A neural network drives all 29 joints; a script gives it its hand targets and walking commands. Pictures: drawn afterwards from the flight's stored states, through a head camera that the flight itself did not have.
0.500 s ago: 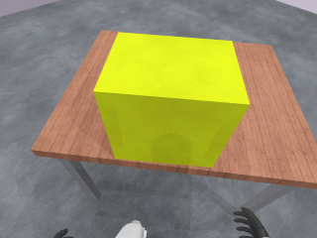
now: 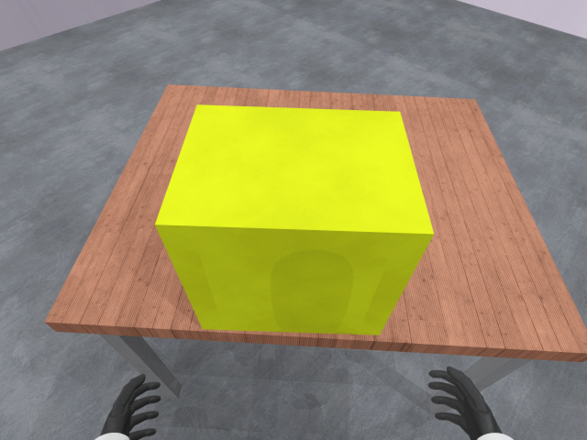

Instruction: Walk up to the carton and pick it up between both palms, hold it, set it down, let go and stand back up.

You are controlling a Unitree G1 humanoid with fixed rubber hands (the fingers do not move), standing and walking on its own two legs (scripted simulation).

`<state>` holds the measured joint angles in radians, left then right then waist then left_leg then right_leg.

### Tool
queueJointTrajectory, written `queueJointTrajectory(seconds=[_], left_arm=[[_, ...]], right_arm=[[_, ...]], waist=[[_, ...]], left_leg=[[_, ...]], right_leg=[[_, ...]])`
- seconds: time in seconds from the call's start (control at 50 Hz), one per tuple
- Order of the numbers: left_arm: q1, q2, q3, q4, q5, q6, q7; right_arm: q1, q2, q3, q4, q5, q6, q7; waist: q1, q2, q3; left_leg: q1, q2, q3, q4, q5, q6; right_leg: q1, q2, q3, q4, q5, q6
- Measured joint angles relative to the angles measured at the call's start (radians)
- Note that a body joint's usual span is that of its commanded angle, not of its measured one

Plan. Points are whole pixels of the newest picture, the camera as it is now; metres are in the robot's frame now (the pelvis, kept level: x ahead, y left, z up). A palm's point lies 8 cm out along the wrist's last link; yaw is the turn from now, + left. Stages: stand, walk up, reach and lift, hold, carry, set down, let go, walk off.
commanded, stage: reach and lift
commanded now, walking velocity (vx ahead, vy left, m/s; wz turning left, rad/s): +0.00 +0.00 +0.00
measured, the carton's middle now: (294, 227) +0.42 +0.06 +0.02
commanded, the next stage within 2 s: none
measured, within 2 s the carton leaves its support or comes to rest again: neither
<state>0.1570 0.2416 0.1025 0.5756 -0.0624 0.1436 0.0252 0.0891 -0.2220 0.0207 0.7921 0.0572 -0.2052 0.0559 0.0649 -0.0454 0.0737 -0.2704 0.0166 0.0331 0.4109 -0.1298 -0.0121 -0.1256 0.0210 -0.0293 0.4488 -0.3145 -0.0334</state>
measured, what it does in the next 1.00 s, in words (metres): stands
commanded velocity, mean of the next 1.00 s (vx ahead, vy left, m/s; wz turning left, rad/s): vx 0.00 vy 0.00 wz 0.00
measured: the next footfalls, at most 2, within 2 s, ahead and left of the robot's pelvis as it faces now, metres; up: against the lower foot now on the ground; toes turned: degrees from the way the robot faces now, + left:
none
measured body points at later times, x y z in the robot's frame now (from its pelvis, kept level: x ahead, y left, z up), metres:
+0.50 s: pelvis +0.01 +0.00 +0.00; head +0.03 +0.02 +0.45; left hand +0.17 +0.28 -0.07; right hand +0.20 -0.22 -0.07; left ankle +0.06 +0.13 -0.74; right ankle -0.05 -0.09 -0.74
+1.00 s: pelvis -0.01 +0.01 -0.01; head +0.00 +0.02 +0.44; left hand +0.19 +0.28 -0.04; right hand +0.21 -0.21 -0.04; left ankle +0.06 +0.13 -0.74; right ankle -0.05 -0.09 -0.74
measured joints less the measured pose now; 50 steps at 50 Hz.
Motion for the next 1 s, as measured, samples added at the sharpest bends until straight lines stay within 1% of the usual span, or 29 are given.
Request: queueJointTrajectory(seconds=[0.12,0.24,0.42,0.58,0.68,0.82,1.0], left_arm=[[0.037,0.008,-0.029,0.0,-0.02,-0.107,-0.011],[0.047,0.013,-0.045,-0.001,-0.03,-0.19,-0.023],[0.061,0.035,-0.031,0.01,-0.054,-0.303,-0.051],[0.078,0.071,-0.041,0.038,-0.116,-0.414,-0.071],[0.076,0.095,-0.062,0.054,-0.162,-0.469,-0.082],[0.06,0.117,-0.094,0.053,-0.22,-0.523,-0.087],[-0.013,0.137,-0.149,0.048,-0.284,-0.55,-0.064]], right_arm=[[-0.02,0.024,0.0,0.056,0.021,-0.085,-0.01],[-0.024,0.016,0.005,0.082,0.065,-0.14,-0.009],[0.034,-0.01,0.047,0.052,0.154,-0.201,-0.012],[0.097,0.002,0.061,-0.009,0.198,-0.249,-0.019],[0.114,0.019,0.064,-0.042,0.212,-0.266,-0.027],[0.104,0.028,0.063,-0.085,0.229,-0.273,-0.038],[0.027,0.014,0.053,-0.108,0.263,-0.244,-0.038]], waist=[[0.001,0.009,-0.017],[-0.004,0.011,-0.025],[-0.011,-0.004,-0.02],[-0.017,-0.009,-0.021],[-0.017,-0.008,-0.021],[-0.016,0.001,-0.027],[-0.016,0.007,-0.044]], left_leg=[[0.004,-0.004,-0.009,-0.008,-0.006,0.002],[0.022,-0.005,-0.009,-0.016,-0.012,0.004],[0.053,0.001,0.0,-0.029,-0.013,0.001],[0.038,0.008,0.003,-0.007,-0.017,-0.003],[0.019,0.009,0.004,0.019,-0.022,-0.004],[-0.011,0.007,0.004,0.061,-0.033,-0.001],[-0.045,0.002,0.007,0.099,-0.042,0.006]], right_leg=[[0.024,-0.002,-0.009,-0.045,0.01,0.003],[0.054,-0.002,-0.008,-0.078,0.018,0.005],[0.082,0.003,0.002,-0.094,0.023,0.002],[0.056,0.008,0.006,-0.052,0.01,-0.002],[0.029,0.008,0.007,-0.009,-0.005,-0.004],[-0.006,0.005,0.005,0.047,-0.024,-0.001],[-0.045,-0.002,0.007,0.096,-0.039,0.004]])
